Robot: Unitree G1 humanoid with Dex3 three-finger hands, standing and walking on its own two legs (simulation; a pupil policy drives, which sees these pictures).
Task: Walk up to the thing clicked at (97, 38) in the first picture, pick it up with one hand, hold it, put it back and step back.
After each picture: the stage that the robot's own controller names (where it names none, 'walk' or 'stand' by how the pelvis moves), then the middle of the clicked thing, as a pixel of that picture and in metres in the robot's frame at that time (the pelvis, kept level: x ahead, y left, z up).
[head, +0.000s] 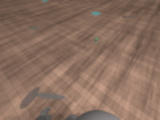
stand; (96, 39) +1.91 -0.14 -0.72
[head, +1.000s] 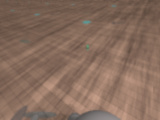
walk; (87, 47) +1.78 +0.19 -0.70
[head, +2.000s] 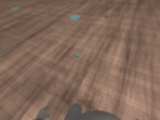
walk; (77, 55) +1.20 +0.34 -0.72
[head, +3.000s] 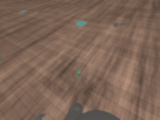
walk; (78, 73) +0.81 +0.25 -0.72
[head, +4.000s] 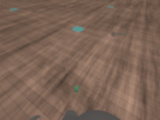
walk; (76, 89) +0.55 +0.16 -0.70
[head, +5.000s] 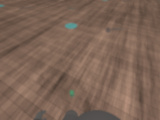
stand; (71, 93) +0.44 +0.20 -0.71
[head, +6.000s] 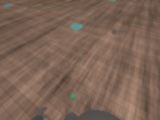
stand; (73, 96) +0.39 +0.18 -0.71
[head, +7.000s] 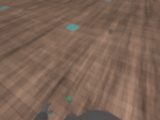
stand; (69, 99) +0.36 +0.23 -0.71
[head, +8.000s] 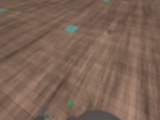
stand; (70, 103) +0.31 +0.22 -0.71
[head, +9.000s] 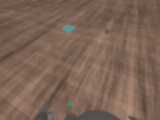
stand; (70, 104) +0.29 +0.21 -0.72
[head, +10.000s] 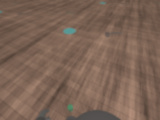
stand; (70, 107) +0.28 +0.20 -0.73
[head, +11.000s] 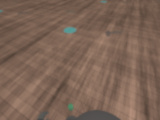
stand; (70, 107) +0.27 +0.20 -0.73
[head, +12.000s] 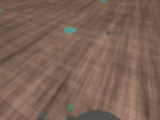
stand; (70, 107) +0.27 +0.20 -0.73
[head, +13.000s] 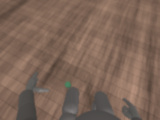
go down; (68, 84) +0.31 +0.21 -0.54
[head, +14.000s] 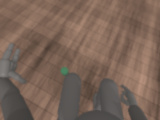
go down; (64, 71) +0.36 +0.23 -0.32
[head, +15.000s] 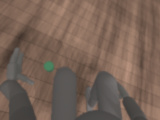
close in; (49, 67) +0.34 +0.26 -0.24
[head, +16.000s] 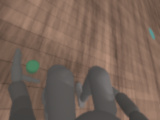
close; (32, 67) +0.33 +0.27 -0.21
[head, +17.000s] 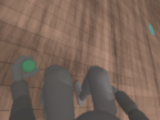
close; (29, 67) +0.33 +0.28 -0.21
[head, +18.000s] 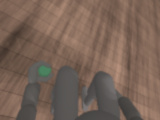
lift; (44, 71) +0.28 +0.27 -0.15
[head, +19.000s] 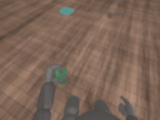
lift; (61, 76) +0.31 +0.19 +0.02
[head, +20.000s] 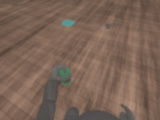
hold; (65, 76) +0.32 +0.17 +0.01
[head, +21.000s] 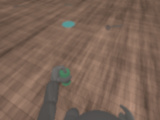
hold; (65, 77) +0.32 +0.17 +0.01
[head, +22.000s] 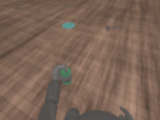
hold; (66, 76) +0.33 +0.17 +0.01
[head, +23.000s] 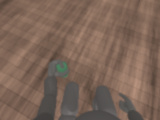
crouch; (62, 70) +0.35 +0.20 -0.08
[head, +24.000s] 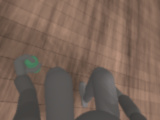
lower; (33, 65) +0.34 +0.28 -0.21
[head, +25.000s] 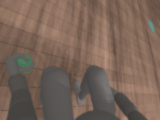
lower; (25, 64) +0.36 +0.29 -0.21
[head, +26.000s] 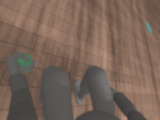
lower; (25, 63) +0.36 +0.29 -0.22
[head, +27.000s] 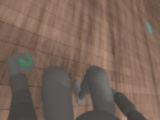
lower; (26, 63) +0.35 +0.29 -0.22
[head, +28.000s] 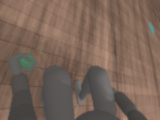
loosen; (27, 63) +0.35 +0.29 -0.21
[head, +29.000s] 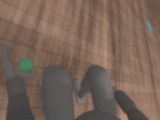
withdraw; (27, 65) +0.33 +0.28 -0.22
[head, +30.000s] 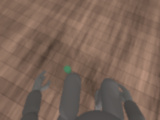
walk; (67, 69) +0.37 +0.22 -0.37
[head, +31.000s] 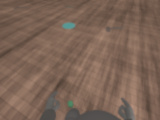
stand; (70, 104) +0.29 +0.19 -0.66
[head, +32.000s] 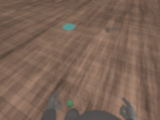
stand; (70, 103) +0.30 +0.20 -0.66
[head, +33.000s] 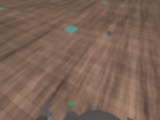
stand; (71, 104) +0.31 +0.19 -0.70
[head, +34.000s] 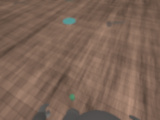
walk; (72, 97) +0.32 +0.19 -0.71
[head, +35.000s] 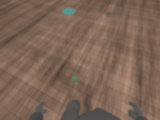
walk; (74, 79) +0.52 +0.19 -0.70
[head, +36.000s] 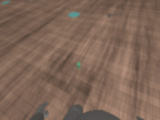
walk; (78, 65) +0.86 +0.22 -0.70
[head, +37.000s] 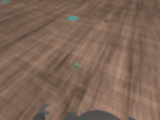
stand; (76, 65) +0.92 +0.22 -0.71
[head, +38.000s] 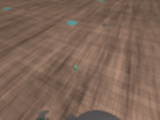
stand; (75, 68) +0.95 +0.23 -0.72
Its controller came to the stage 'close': yes
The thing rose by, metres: 0.70
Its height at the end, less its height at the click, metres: +0.00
